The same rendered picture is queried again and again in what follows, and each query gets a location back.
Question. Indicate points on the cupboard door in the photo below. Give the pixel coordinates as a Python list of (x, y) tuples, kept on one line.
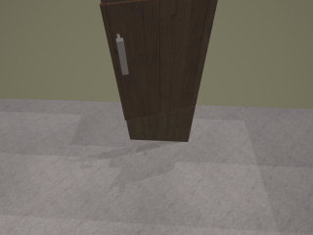
[(164, 42)]

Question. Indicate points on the handle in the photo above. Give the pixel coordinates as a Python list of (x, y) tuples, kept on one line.
[(122, 54)]

